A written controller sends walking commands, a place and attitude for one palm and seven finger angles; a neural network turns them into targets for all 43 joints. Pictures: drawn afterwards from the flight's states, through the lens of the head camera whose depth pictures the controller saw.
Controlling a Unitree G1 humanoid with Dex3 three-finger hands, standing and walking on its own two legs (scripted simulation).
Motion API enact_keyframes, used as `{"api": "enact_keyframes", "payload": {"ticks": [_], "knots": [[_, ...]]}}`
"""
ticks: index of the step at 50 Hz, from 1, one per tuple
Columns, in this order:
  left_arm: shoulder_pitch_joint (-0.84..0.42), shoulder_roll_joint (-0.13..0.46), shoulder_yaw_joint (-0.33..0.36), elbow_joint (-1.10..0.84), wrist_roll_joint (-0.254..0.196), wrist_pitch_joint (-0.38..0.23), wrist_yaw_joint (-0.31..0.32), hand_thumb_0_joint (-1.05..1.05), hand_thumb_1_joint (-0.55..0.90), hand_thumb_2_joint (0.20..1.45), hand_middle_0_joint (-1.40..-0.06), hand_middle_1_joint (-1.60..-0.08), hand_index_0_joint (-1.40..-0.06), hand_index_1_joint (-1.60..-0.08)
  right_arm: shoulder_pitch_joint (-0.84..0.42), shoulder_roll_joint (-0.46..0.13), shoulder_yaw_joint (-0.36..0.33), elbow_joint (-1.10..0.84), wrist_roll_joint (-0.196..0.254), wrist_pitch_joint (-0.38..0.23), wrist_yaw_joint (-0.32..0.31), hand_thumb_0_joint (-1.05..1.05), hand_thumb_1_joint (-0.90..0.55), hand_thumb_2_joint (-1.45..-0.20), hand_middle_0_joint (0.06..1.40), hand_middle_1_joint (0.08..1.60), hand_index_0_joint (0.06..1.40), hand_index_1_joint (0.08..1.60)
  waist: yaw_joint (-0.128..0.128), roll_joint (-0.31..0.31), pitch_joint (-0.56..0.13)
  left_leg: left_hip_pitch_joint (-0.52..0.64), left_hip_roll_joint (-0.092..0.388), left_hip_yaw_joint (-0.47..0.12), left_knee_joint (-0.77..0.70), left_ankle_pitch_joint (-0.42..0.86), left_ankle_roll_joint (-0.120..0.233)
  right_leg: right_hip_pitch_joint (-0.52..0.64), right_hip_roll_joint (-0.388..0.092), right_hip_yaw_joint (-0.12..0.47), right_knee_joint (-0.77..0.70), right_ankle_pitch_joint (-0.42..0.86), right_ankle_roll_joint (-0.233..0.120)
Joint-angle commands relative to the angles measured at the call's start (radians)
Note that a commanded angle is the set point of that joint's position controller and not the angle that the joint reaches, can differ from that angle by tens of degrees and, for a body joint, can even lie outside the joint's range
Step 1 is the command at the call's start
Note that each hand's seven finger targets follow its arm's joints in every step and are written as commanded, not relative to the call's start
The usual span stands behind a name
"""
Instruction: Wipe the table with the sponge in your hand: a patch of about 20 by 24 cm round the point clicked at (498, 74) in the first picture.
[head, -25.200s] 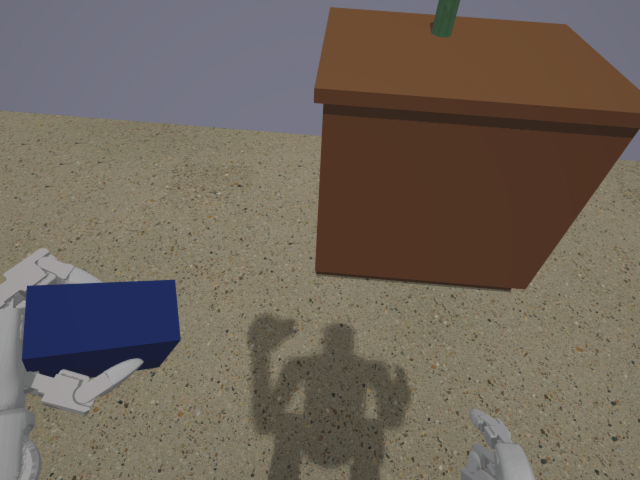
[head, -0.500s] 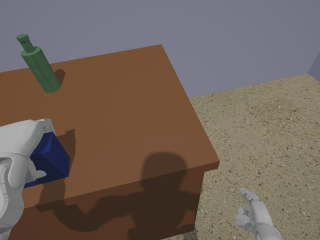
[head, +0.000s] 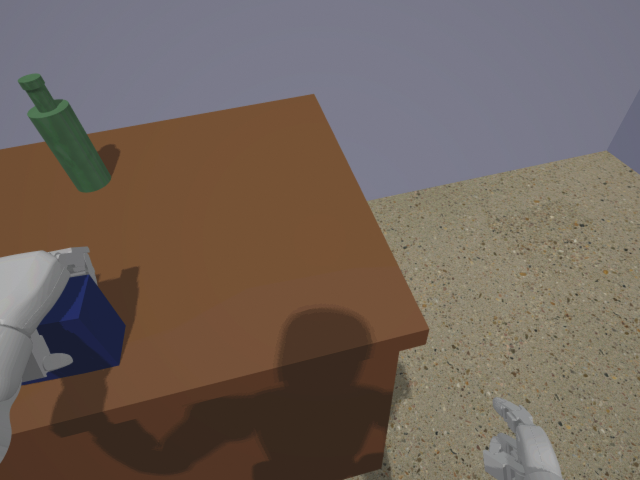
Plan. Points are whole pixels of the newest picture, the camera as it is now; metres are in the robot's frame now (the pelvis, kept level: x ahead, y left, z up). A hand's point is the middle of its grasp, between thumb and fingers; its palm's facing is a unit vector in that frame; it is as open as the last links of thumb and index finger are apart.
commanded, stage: lower the sponge onto the table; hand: left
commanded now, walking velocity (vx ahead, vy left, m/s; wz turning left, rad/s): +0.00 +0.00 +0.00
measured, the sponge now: (60, 339) +0.21 +0.35 +0.09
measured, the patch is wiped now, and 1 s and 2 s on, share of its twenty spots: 0.10 0.30 0.45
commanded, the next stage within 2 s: wipe forward along the first lane in 0.16 s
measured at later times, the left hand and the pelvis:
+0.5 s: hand (50, 306) +0.23 +0.35 +0.14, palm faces -0.01 -0.02 -1.00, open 9.7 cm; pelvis -0.01 +0.01 +0.00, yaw +1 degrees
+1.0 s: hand (60, 280) +0.27 +0.36 +0.13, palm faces -0.15 +0.01 -0.99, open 9.8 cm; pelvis -0.03 -0.01 -0.01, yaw +1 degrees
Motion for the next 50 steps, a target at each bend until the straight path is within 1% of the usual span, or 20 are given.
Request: {"api": "enact_keyframes", "payload": {"ticks": [1,5,7,10,12,19,20,23,25,27,28,32,34,35,38,40,42,45,47,50], "knots": [[-0.131,0.283,0.16,-0.09,0.041,0.009,0.041,0.0,0.1,1.3,-1.2,-1.6,-1.2,-1.6,-0.137,-0.116,-0.034,-0.154,-0.005,-0.056,-0.012,0.0,-0.9,-0.9,0.2,0.3,0.2,0.3,0.006,-0.045,-0.138,0.024,-0.057,0.027,-0.04,0.215,0.043,0.023,0.028,0.011,-0.071,0.184,-0.032],[-0.117,0.268,0.15,-0.085,0.053,0.02,0.04,0.0,0.1,1.3,-1.2,-1.6,-1.2,-1.6,-0.181,-0.104,-0.024,-0.17,0.01,-0.053,-0.008,0.0,-0.9,-0.9,0.2,0.3,0.2,0.3,0.009,-0.049,-0.108,0.022,-0.058,0.021,-0.036,0.208,0.044,0.003,0.037,0.043,-0.073,0.174,-0.04],[-0.078,0.271,0.157,-0.092,0.048,0.017,0.044,0.0,0.1,1.3,-1.2,-1.6,-1.2,-1.6,-0.134,-0.113,-0.041,-0.161,-0.001,-0.04,-0.007,0.0,-0.9,-0.9,0.2,0.3,0.2,0.3,0.01,-0.061,-0.144,0.021,-0.057,0.028,-0.034,0.224,0.044,0.036,0.028,0.013,-0.06,0.198,-0.029],[-0.085,0.274,0.154,-0.067,0.054,0.032,0.043,0.0,0.1,1.3,-1.2,-1.6,-1.2,-1.6,-0.18,-0.11,-0.026,-0.168,0.011,-0.038,-0.005,0.0,-0.9,-0.9,0.2,0.3,0.2,0.3,0.014,-0.04,-0.105,0.005,-0.057,0.021,-0.039,0.193,0.04,0.006,0.039,0.041,-0.069,0.153,-0.039],[-0.08,0.263,0.141,-0.056,0.052,0.033,0.044,0.0,0.1,1.3,-1.2,-1.6,-1.2,-1.6,-0.132,-0.117,-0.04,-0.157,0.001,-0.028,-0.007,0.0,-0.9,-0.9,0.2,0.3,0.2,0.3,0.005,-0.061,-0.113,0.0,-0.054,0.027,-0.04,0.185,0.041,0.013,0.031,0.011,-0.066,0.15,-0.027],[-0.253,0.251,0.074,0.093,0.091,0.044,0.037,0.0,0.1,1.3,-1.2,-1.6,-1.2,-1.6,-0.129,-0.129,-0.032,-0.133,0.008,-0.018,-0.021,0.0,-0.9,-0.9,0.2,0.3,0.2,0.3,-0.023,-0.087,-0.074,-0.018,-0.054,0.025,-0.06,0.098,0.037,-0.043,0.039,0.001,-0.09,0.042,-0.028],[-0.267,0.247,0.067,0.114,0.097,0.05,0.033,0.0,0.1,1.3,-1.2,-1.6,-1.2,-1.6,-0.169,-0.121,-0.019,-0.144,0.017,-0.028,-0.02,0.0,-0.9,-0.9,0.2,0.3,0.2,0.3,-0.016,-0.078,-0.065,-0.015,-0.054,0.021,-0.067,0.08,0.038,-0.056,0.047,0.019,-0.096,0.015,-0.039],[-0.32,0.23,0.035,0.157,0.103,0.035,0.022,0.0,0.1,1.3,-1.2,-1.6,-1.2,-1.6,-0.125,-0.134,-0.029,-0.125,0.01,-0.02,-0.022,0.0,-0.9,-0.9,0.2,0.3,0.2,0.3,-0.03,-0.104,-0.094,-0.016,-0.055,0.021,-0.069,0.077,0.037,-0.047,0.041,-0.009,-0.092,0.029,-0.03],[-0.335,0.232,0.03,0.179,0.109,0.032,0.014,0.0,0.1,1.3,-1.2,-1.6,-1.2,-1.6,-0.167,-0.126,-0.016,-0.138,0.019,-0.029,-0.021,0.0,-0.9,-0.9,0.2,0.3,0.2,0.3,-0.022,-0.096,-0.097,-0.016,-0.057,0.02,-0.069,0.062,0.04,-0.051,0.046,0.014,-0.095,0.011,-0.04],[-0.344,0.208,0.006,0.217,0.111,0.016,0.006,0.0,0.1,1.3,-1.2,-1.6,-1.2,-1.6,-0.122,-0.132,-0.027,-0.123,0.011,-0.021,-0.021,0.0,-0.9,-0.9,0.2,0.3,0.2,0.3,-0.033,-0.123,-0.095,-0.02,-0.058,0.024,-0.068,0.059,0.042,-0.05,0.039,-0.009,-0.097,0.019,-0.03],[-0.352,0.236,0.03,0.236,0.111,0.006,0.004,0.0,0.1,1.3,-1.2,-1.6,-1.2,-1.6,-0.114,-0.139,-0.03,-0.118,0.011,-0.02,-0.02,0.0,-0.9,-0.9,0.2,0.3,0.2,0.3,-0.031,-0.143,-0.1,-0.024,-0.058,0.022,-0.063,0.056,0.042,-0.046,0.039,-0.004,-0.098,0.021,-0.028],[-0.419,0.224,0.004,0.309,0.115,-0.024,-0.006,0.0,0.1,1.3,-1.2,-1.6,-1.2,-1.6,-0.104,-0.139,-0.03,-0.11,0.014,-0.024,-0.024,0.0,-0.9,-0.9,0.2,0.3,0.2,0.3,-0.045,-0.14,-0.07,-0.033,-0.061,0.028,-0.06,0.017,0.046,-0.079,0.04,-0.003,-0.11,-0.017,-0.027],[-0.467,0.251,0.013,0.391,0.123,-0.038,-0.011,0.0,0.1,1.3,-1.2,-1.6,-1.2,-1.6,-0.09,-0.148,-0.031,-0.095,0.016,-0.022,-0.028,0.0,-0.9,-0.9,0.2,0.3,0.2,0.3,-0.055,-0.17,-0.032,-0.054,-0.061,0.03,-0.06,-0.022,0.045,-0.108,0.04,-0.001,-0.121,-0.056,-0.022],[-0.503,0.271,0.016,0.398,0.13,-0.045,-0.013,0.0,0.1,1.3,-1.2,-1.6,-1.2,-1.6,-0.105,-0.145,-0.023,-0.107,0.025,-0.032,-0.027,0.0,-0.9,-0.9,0.2,0.3,0.2,0.3,-0.051,-0.146,-0.031,-0.056,-0.061,0.028,-0.063,-0.041,0.046,-0.117,0.042,0.019,-0.125,-0.082,-0.033],[-0.557,0.249,-0.014,0.452,0.143,-0.075,-0.017,0.0,0.1,1.3,-1.2,-1.6,-1.2,-1.6,-0.07,-0.154,-0.036,-0.086,0.019,-0.027,-0.029,0.0,-0.9,-0.9,0.2,0.3,0.2,0.3,-0.063,-0.133,-0.05,-0.06,-0.068,0.034,-0.052,-0.036,0.046,-0.121,0.039,0.001,-0.117,-0.068,-0.027],[-0.548,0.282,0.011,0.503,0.15,-0.088,-0.018,0.0,0.1,1.3,-1.2,-1.6,-1.2,-1.6,-0.07,-0.151,-0.033,-0.097,0.026,-0.032,-0.024,0.0,-0.9,-0.9,0.2,0.3,0.2,0.3,-0.052,-0.135,-0.049,-0.074,-0.065,0.028,-0.048,-0.051,0.048,-0.125,0.04,0.019,-0.117,-0.088,-0.037],[-0.582,0.257,-0.019,0.564,0.151,-0.104,-0.025,0.0,0.1,1.3,-1.2,-1.6,-1.2,-1.6,-0.038,-0.161,-0.042,-0.079,0.021,-0.026,-0.027,0.0,-0.9,-0.9,0.2,0.3,0.2,0.3,-0.067,-0.174,-0.052,-0.089,-0.069,0.036,-0.034,-0.059,0.05,-0.134,0.036,0.011,-0.115,-0.089,-0.026],[-0.654,0.305,-0.005,0.628,0.159,-0.134,-0.032,0.0,0.1,1.3,-1.2,-1.6,-1.2,-1.6,-0.026,-0.166,-0.039,-0.082,0.029,-0.029,-0.025,0.0,-0.9,-0.9,0.2,0.3,0.2,0.3,-0.071,-0.16,-0.045,-0.117,-0.067,0.032,-0.026,-0.083,0.051,-0.155,0.034,0.027,-0.113,-0.115,-0.032],[-0.694,0.27,-0.039,0.668,0.164,-0.159,-0.034,0.0,0.1,1.3,-1.2,-1.6,-1.2,-1.6,0.003,-0.169,-0.046,-0.068,0.026,-0.026,-0.024,0.0,-0.9,-0.9,0.2,0.3,0.2,0.3,-0.081,-0.166,-0.051,-0.126,-0.072,0.033,-0.017,-0.091,0.053,-0.171,0.035,0.011,-0.103,-0.116,-0.026],[-0.72,0.317,-0.006,0.716,0.173,-0.2,-0.031,0.0,0.1,1.3,-1.2,-1.6,-1.2,-1.6,0.025,-0.17,-0.05,-0.075,0.03,-0.028,-0.021,0.0,-0.9,-0.9,0.2,0.3,0.2,0.3,-0.076,-0.164,-0.09,-0.144,-0.07,0.026,0.002,-0.074,0.057,-0.167,0.031,0.032,-0.088,-0.091,-0.035]]}}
